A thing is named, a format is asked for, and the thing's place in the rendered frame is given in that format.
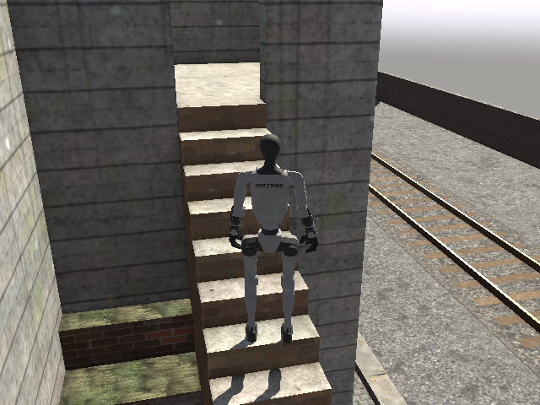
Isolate stairs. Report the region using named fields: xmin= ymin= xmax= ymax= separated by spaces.
xmin=177 ymin=104 xmax=332 ymax=405

